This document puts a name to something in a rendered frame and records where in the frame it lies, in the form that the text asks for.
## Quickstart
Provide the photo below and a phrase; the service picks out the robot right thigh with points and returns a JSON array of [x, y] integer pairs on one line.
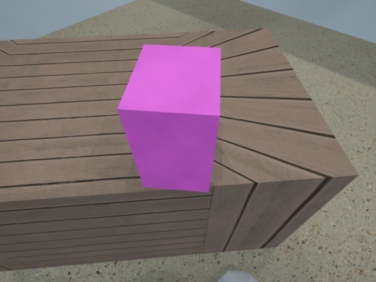
[[237, 276]]

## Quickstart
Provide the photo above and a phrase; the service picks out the pedestal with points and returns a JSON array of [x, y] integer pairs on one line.
[[70, 190]]

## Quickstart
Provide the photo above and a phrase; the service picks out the carton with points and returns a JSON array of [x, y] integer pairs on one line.
[[170, 112]]

